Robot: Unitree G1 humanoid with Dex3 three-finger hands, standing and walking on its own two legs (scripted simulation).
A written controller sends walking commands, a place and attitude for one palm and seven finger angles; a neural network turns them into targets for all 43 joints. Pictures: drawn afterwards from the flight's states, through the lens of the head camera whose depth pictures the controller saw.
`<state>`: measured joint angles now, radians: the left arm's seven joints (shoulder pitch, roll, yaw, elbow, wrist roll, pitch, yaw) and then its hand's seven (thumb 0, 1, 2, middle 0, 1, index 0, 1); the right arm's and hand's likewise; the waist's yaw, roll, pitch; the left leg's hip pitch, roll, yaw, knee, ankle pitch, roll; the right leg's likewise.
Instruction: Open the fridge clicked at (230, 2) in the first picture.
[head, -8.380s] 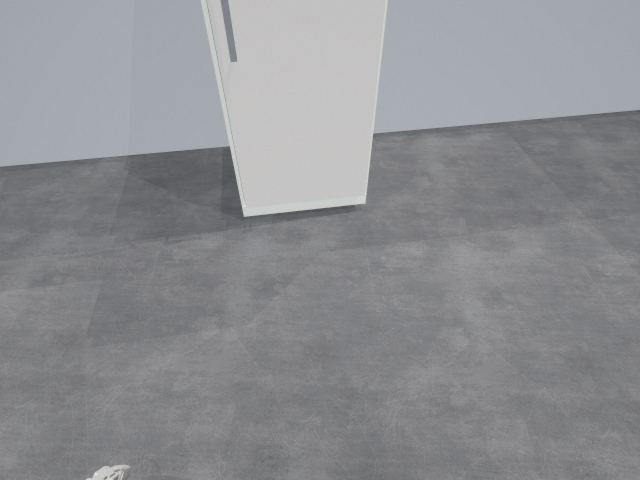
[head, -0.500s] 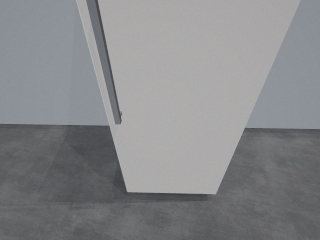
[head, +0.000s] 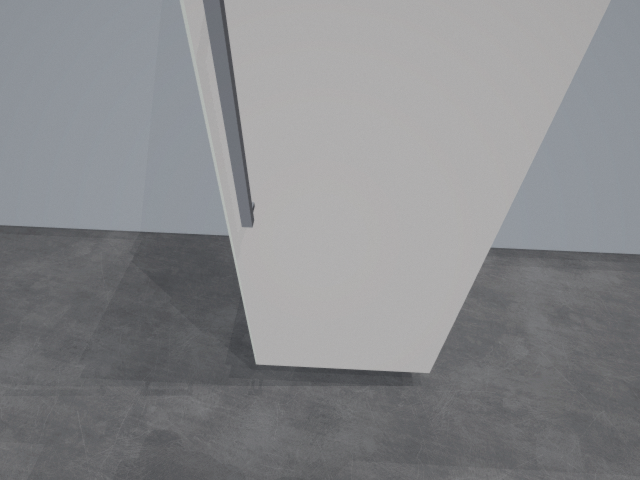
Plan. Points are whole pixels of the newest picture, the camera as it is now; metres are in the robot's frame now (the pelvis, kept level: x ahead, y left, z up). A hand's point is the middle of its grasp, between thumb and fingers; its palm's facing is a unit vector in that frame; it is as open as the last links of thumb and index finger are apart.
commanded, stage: come to a stop and stand still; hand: left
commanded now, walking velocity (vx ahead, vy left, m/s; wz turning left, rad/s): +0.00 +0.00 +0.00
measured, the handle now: (235, 118) +0.57 +0.17 +0.18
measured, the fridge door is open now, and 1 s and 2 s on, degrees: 0 0 0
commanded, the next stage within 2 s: look again from close up in 0.26 s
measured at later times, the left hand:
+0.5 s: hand out of the picture -0.01 +0.16 -0.17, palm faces +0.08 -0.98 -0.17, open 7.4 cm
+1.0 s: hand out of the picture +0.04 +0.17 -0.17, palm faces +0.05 -0.98 -0.19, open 7.3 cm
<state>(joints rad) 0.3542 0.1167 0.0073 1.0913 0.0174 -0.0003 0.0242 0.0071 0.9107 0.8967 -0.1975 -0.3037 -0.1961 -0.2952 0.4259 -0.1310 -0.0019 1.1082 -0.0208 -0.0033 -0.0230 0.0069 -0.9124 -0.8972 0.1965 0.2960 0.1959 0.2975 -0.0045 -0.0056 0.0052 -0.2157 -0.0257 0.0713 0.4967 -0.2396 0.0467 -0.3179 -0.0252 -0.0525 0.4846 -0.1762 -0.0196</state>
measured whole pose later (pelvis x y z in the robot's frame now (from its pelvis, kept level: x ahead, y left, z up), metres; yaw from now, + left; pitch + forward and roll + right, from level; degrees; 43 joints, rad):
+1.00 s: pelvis +0.04 +0.00 +0.00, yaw +1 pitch -2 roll +0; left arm 0.29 0.14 0.00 1.09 0.01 -0.02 0.04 0.01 0.92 0.90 -0.20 -0.30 -0.20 -0.30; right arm 0.32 -0.14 0.01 1.11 -0.01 -0.03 -0.03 0.01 -0.91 -0.90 0.20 0.30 0.20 0.30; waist 0.00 0.00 0.03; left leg -0.13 -0.03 0.05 0.43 -0.26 0.04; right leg -0.24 -0.01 -0.03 0.44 -0.16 -0.02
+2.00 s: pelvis +0.06 +0.00 +0.01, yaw +0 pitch -2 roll +0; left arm 0.28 0.16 0.00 1.10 0.01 -0.02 0.03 0.01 0.91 0.90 -0.20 -0.30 -0.20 -0.30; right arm 0.29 -0.15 0.01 1.14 -0.01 -0.03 -0.03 0.00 -0.91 -0.90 0.20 0.30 0.20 0.30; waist 0.01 0.00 0.04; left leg -0.10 -0.03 0.06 0.40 -0.28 0.04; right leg -0.22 0.00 -0.03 0.43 -0.19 -0.01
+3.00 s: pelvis +0.05 +0.00 -0.03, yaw +3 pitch +6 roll -2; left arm 0.34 0.32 0.32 -0.02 -0.37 -0.23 -0.40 0.01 0.01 0.51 -0.26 -0.88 -0.26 -0.87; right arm 0.31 -0.27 0.03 0.59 0.04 -0.29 -0.07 0.02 -0.90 -0.90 0.20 0.30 0.20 0.30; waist 0.01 0.04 -0.07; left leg -0.48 -0.01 0.00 0.84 -0.47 0.03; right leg -0.54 -0.01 -0.09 0.78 -0.34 -0.02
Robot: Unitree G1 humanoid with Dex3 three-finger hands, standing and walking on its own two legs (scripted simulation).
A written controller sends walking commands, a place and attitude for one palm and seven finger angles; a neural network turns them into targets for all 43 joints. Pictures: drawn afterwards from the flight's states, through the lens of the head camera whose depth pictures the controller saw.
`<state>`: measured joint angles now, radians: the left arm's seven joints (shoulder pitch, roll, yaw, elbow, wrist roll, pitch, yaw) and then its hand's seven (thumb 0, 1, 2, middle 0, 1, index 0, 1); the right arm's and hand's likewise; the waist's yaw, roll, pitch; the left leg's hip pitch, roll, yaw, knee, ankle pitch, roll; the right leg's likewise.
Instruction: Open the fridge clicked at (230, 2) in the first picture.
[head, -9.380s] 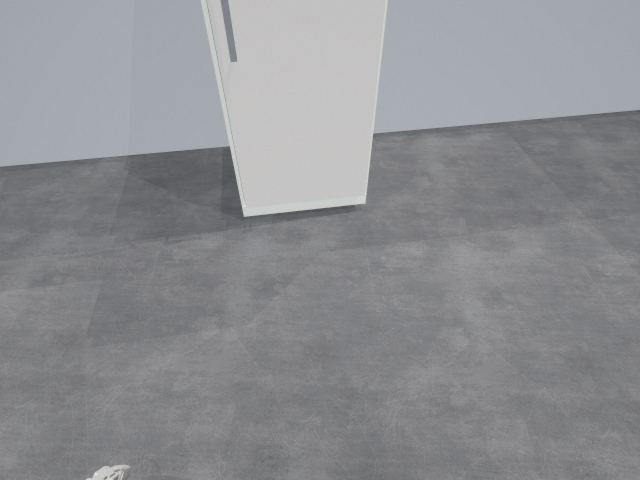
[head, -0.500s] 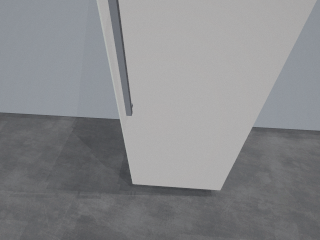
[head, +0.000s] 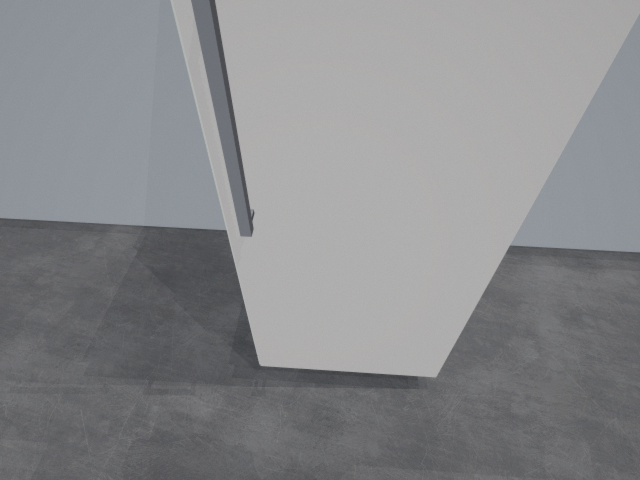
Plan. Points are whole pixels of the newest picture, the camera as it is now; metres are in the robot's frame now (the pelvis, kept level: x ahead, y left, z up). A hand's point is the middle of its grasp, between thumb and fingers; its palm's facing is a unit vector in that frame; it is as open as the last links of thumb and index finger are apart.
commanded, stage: look again from close up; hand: left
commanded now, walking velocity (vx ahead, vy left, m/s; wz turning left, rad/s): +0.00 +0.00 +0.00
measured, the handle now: (231, 125) +0.53 +0.16 +0.18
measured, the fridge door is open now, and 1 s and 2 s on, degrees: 0 0 0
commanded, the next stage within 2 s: raise the hand to about handle height in 0.96 s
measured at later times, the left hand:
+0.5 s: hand out of the picture +0.02 +0.17 -0.17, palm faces +0.03 -0.98 -0.19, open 7.4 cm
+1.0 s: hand out of the picture +0.03 +0.17 -0.17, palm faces +0.03 -0.98 -0.19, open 7.4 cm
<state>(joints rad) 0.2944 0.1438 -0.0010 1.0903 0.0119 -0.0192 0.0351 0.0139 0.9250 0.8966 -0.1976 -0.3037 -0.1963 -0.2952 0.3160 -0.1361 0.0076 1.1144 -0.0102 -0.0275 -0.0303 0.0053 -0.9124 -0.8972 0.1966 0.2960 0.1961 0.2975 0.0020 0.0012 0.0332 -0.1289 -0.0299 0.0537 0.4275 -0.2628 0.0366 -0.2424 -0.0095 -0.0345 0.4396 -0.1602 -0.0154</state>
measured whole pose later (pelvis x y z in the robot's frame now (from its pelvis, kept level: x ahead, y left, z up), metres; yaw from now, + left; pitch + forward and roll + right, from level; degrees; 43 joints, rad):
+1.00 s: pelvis +0.02 +0.00 +0.00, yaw +0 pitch -2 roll +0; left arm 0.28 0.16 0.00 1.10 0.01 -0.02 0.03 0.01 0.91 0.90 -0.20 -0.30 -0.20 -0.30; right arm 0.29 -0.15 0.01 1.14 -0.01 -0.03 -0.03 0.00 -0.91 -0.90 0.20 0.30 0.20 0.30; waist 0.01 0.00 0.04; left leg -0.10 -0.03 0.06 0.40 -0.28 0.04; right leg -0.22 0.00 -0.03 0.43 -0.19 -0.01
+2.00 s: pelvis +0.01 +0.00 -0.04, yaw +2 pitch +6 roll -2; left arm 0.34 0.32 0.32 -0.02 -0.37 -0.23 -0.40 0.01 0.01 0.51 -0.26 -0.88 -0.26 -0.87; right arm 0.31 -0.27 0.03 0.59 0.04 -0.29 -0.07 0.02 -0.90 -0.90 0.20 0.30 0.20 0.30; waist 0.01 0.04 -0.07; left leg -0.48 -0.01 0.00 0.84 -0.47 0.03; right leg -0.54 -0.01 -0.09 0.78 -0.34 -0.02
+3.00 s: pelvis +0.02 +0.00 -0.01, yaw +2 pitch -1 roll -1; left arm -0.08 0.46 0.48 0.18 -0.34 0.08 -0.50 -0.01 -0.50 0.30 -0.30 -1.20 -0.30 -1.20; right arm 0.26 -0.29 0.07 0.59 0.06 -0.23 -0.09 0.02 -0.91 -0.90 0.20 0.30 0.20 0.30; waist 0.05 0.05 -0.03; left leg -0.19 -0.01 0.01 0.55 -0.35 0.03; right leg -0.27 0.00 -0.07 0.52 -0.24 -0.02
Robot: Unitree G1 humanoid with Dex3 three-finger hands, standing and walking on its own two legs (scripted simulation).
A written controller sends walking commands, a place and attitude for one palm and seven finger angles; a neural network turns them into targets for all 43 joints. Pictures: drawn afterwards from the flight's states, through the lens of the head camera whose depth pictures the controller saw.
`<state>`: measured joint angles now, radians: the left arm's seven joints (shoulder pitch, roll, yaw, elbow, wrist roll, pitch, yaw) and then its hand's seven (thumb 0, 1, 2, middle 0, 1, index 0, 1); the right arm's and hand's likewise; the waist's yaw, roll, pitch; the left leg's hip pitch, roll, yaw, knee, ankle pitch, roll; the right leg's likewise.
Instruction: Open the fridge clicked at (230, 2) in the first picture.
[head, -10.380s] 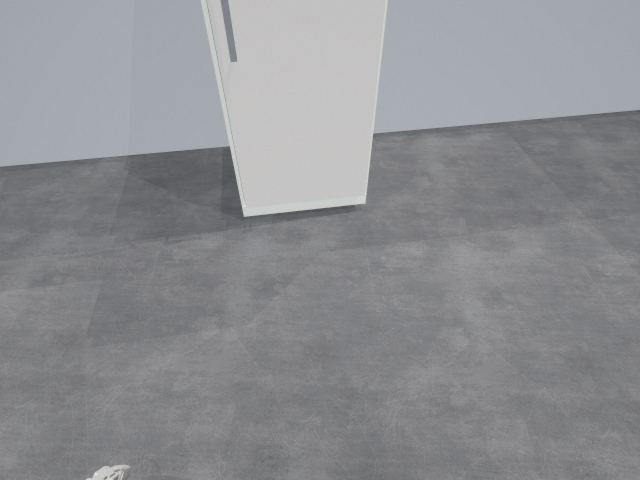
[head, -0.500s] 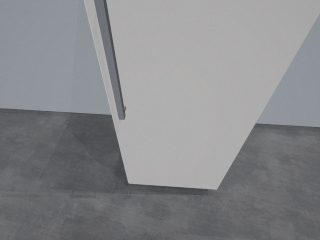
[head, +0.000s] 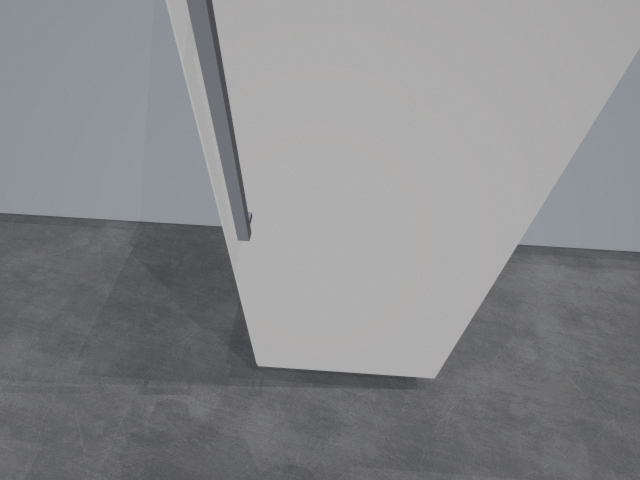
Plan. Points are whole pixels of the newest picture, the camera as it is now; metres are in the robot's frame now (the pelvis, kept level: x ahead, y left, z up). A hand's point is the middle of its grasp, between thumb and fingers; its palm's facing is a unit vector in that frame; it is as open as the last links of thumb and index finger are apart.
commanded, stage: raise the hand to about handle height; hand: left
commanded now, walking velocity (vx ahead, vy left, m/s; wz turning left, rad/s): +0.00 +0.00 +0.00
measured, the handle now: (228, 127) +0.51 +0.17 +0.18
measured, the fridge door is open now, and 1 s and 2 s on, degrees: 0 0 0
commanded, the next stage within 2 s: none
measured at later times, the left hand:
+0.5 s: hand (174, 455) +0.15 +0.19 -0.03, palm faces +0.06 -1.00 +0.02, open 8.7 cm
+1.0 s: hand (116, 391) +0.20 +0.24 +0.05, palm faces +0.04 -1.00 -0.07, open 11.7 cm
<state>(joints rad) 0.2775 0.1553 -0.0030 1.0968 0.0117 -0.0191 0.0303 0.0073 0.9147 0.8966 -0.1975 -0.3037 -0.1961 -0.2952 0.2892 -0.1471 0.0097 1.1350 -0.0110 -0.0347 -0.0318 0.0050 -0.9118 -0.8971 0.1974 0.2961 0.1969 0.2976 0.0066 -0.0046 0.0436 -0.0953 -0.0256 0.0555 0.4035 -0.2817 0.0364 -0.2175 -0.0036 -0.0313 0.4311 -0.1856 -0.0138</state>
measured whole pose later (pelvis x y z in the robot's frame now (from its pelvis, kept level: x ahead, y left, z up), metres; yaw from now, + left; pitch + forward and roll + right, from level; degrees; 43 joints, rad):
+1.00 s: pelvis -0.01 +0.00 -0.04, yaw +3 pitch +6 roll -2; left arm 0.34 0.32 0.32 -0.02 -0.37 -0.23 -0.40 0.01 0.01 0.51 -0.26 -0.88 -0.26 -0.87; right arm 0.31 -0.27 0.03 0.59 0.04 -0.29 -0.07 0.02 -0.90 -0.90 0.20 0.30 0.20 0.30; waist 0.01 0.04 -0.07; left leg -0.48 -0.01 0.00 0.84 -0.47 0.03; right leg -0.54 -0.01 -0.09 0.78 -0.34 -0.02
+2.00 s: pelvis +0.00 -0.01 -0.01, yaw +2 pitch -1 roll -1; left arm -0.08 0.46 0.48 0.18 -0.34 0.08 -0.50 -0.01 -0.50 0.30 -0.30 -1.20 -0.30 -1.20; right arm 0.26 -0.29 0.07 0.59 0.06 -0.23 -0.09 0.02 -0.91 -0.90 0.20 0.30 0.20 0.30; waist 0.05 0.05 -0.03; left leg -0.19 -0.01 0.01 0.55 -0.35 0.03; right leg -0.27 0.00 -0.07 0.52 -0.24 -0.02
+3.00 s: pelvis -0.01 +0.00 -0.01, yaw +1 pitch +2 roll +0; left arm -0.44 0.46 0.38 0.55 -0.26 0.02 -0.43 -0.01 -0.50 0.30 -0.30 -1.20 -0.30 -1.20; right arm 0.29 -0.29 0.07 0.61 0.07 -0.20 -0.11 0.02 -0.91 -0.90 0.20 0.30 0.20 0.30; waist 0.00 0.04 -0.03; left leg -0.27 -0.02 0.03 0.57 -0.34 0.03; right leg -0.36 0.00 -0.06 0.54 -0.23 -0.02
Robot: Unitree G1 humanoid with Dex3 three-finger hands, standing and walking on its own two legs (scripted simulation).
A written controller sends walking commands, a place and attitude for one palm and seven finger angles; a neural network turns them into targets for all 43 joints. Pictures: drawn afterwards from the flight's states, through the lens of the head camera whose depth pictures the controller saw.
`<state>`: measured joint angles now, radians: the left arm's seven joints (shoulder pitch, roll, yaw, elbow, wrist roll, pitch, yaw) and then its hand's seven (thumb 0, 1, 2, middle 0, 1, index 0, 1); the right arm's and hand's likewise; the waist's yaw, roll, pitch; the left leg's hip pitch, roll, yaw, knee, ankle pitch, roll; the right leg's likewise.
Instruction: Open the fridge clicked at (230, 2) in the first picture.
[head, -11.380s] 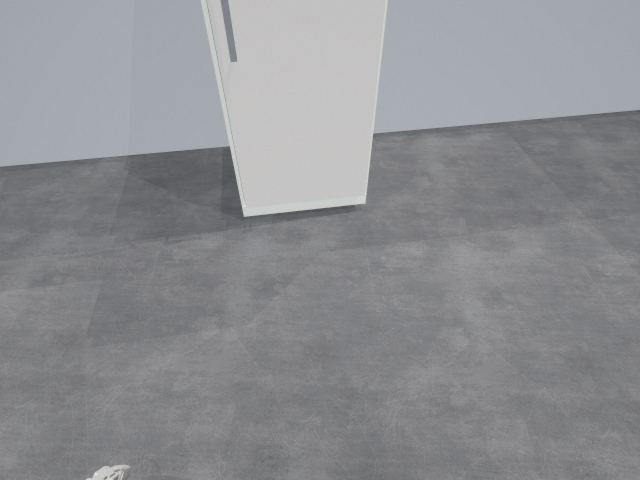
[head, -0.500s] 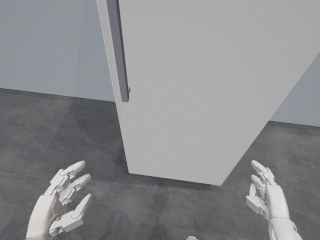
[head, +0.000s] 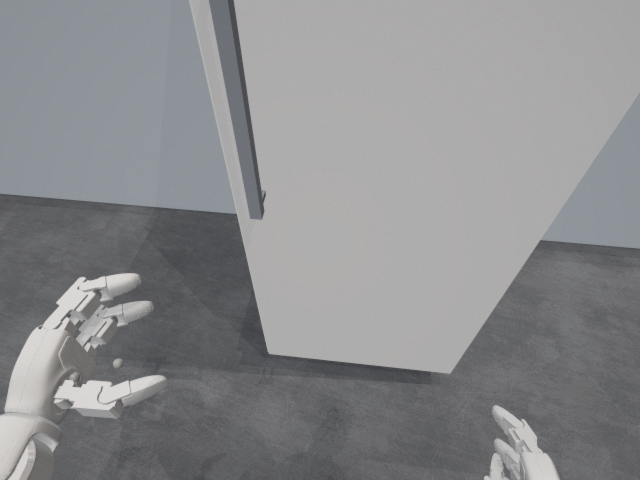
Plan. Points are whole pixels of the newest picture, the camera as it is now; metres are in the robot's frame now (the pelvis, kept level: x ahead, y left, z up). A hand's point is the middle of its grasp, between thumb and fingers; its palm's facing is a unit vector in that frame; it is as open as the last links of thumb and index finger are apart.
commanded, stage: raise the hand to about handle height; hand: left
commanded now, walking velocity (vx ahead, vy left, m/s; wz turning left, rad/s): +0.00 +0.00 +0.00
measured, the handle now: (242, 95) +0.53 +0.14 +0.22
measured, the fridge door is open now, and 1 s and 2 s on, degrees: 0 0 0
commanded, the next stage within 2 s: move the hooked fingers beside the handle in 1.16 s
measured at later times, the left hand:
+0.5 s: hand (52, 282) +0.26 +0.28 +0.17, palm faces +0.04 -1.00 -0.09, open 13.9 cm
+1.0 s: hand (61, 247) +0.28 +0.27 +0.19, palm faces +0.03 -1.00 -0.07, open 14.0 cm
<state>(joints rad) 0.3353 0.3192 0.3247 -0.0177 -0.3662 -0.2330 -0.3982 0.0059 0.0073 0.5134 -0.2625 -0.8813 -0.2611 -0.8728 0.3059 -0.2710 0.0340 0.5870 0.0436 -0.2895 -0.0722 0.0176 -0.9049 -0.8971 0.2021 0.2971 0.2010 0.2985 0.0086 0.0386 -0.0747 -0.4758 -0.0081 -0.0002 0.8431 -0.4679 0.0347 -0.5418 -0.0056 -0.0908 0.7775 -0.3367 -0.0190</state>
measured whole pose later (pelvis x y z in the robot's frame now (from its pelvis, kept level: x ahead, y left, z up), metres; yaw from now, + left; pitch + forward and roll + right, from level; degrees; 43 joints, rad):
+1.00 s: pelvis +0.01 -0.01 +0.03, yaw +0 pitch -1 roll -1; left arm -0.08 0.46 0.48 0.18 -0.34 0.08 -0.50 -0.01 -0.50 0.30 -0.30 -1.20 -0.30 -1.20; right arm 0.26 -0.29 0.07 0.59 0.06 -0.23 -0.09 0.02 -0.91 -0.90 0.20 0.30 0.20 0.30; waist 0.05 0.05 -0.03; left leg -0.19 -0.01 0.01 0.55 -0.35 0.03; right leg -0.27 0.00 -0.07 0.52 -0.24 -0.02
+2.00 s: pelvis +0.00 +0.00 +0.03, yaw -1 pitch +2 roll +0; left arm -0.44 0.46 0.38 0.55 -0.26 0.02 -0.43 -0.01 -0.50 0.30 -0.30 -1.20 -0.30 -1.20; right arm 0.29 -0.29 0.07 0.61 0.07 -0.20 -0.11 0.02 -0.91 -0.90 0.20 0.30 0.20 0.30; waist 0.00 0.04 -0.03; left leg -0.27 -0.02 0.03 0.57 -0.34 0.03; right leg -0.36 0.00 -0.06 0.54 -0.23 -0.02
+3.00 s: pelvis +0.01 +0.00 +0.02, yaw -3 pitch +9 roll -1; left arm -0.82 0.50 0.39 1.02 -0.17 -0.15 -0.36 -0.01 -0.50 0.30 -0.30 -1.20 -0.30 -1.20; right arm 0.41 -0.30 0.05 0.64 0.05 -0.07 -0.06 0.01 -0.91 -0.90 0.20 0.30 0.20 0.30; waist -0.08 0.03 -0.06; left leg -0.40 -0.01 0.05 0.61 -0.36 0.04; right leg -0.50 0.01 -0.04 0.58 -0.23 -0.02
